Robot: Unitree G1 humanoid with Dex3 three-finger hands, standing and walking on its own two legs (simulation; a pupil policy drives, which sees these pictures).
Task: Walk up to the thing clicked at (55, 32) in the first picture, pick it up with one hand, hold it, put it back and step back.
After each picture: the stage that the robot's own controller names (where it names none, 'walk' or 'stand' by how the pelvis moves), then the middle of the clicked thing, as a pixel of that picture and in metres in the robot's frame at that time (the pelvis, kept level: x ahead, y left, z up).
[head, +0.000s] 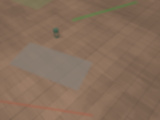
stand; (56, 33) +1.57 +0.36 -0.72
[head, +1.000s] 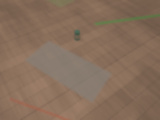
walk; (77, 35) +1.46 +0.15 -0.70
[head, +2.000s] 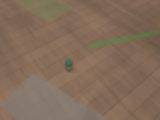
walk; (68, 65) +0.93 +0.17 -0.69
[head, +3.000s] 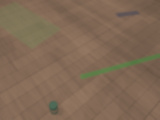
walk; (53, 107) +0.56 +0.22 -0.71
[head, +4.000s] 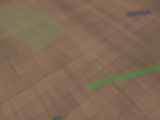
stand; out of the picture +0.40 +0.18 -0.71
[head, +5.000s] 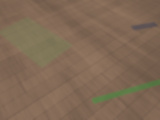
stand; out of the picture +0.36 +0.19 -0.72
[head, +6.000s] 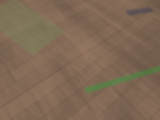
walk; out of the picture +0.32 +0.21 -0.71
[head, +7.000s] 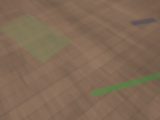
stand; out of the picture +0.42 +0.21 -0.72
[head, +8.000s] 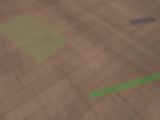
stand; out of the picture +0.37 +0.21 -0.72
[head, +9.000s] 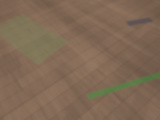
stand; out of the picture +0.38 +0.23 -0.72
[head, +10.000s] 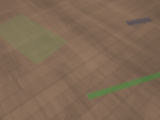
stand; out of the picture +0.37 +0.22 -0.73
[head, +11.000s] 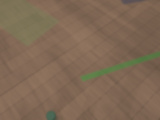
go down; (52, 117) +0.39 +0.23 -0.68
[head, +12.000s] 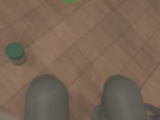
go down; (16, 54) +0.44 +0.27 -0.28
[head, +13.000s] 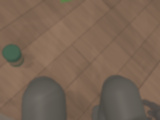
close in; (14, 56) +0.44 +0.27 -0.28
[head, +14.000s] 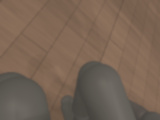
close in; out of the picture +0.41 +0.30 -0.22
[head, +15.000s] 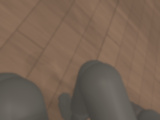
close; out of the picture +0.41 +0.31 -0.22
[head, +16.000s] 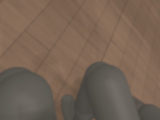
lift; out of the picture +0.36 +0.30 -0.22
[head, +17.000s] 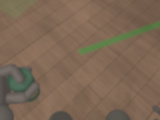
lift; (25, 86) +0.33 +0.20 -0.01
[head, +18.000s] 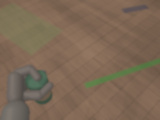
hold; (40, 88) +0.33 +0.17 +0.02
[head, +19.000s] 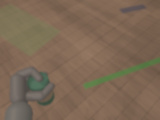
hold; (42, 89) +0.33 +0.17 +0.00
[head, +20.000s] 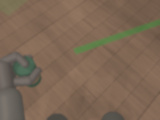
crouch; (28, 73) +0.39 +0.20 -0.07
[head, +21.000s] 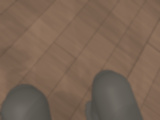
lower; out of the picture +0.47 +0.30 -0.12
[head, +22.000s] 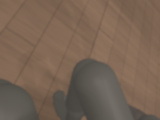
lower; out of the picture +0.42 +0.32 -0.23
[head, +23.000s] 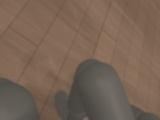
lower; out of the picture +0.41 +0.32 -0.23
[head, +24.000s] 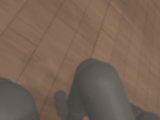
lower; out of the picture +0.41 +0.32 -0.23
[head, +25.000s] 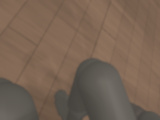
lower; out of the picture +0.41 +0.32 -0.23
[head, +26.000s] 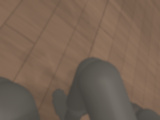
open; out of the picture +0.41 +0.30 -0.23
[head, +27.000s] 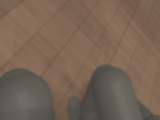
stand; out of the picture +0.41 +0.29 -0.24
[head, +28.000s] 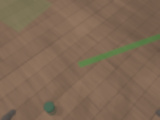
stand; (50, 108) +0.39 +0.22 -0.59
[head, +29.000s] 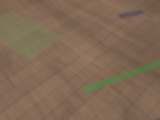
stand; out of the picture +0.38 +0.22 -0.66
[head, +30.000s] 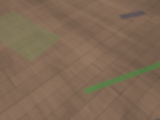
stand; out of the picture +0.38 +0.21 -0.67
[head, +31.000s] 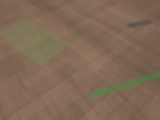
stand; out of the picture +0.41 +0.20 -0.72
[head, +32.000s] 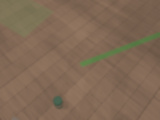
walk; (58, 102) +0.46 +0.18 -0.70
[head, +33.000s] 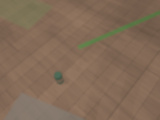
walk; (58, 78) +0.71 +0.29 -0.70
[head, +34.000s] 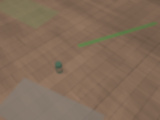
stand; (58, 67) +0.97 +0.28 -0.70
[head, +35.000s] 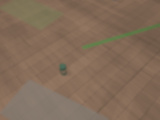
stand; (63, 69) +0.96 +0.24 -0.72
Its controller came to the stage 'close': yes
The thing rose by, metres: 0.71
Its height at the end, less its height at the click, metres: +0.00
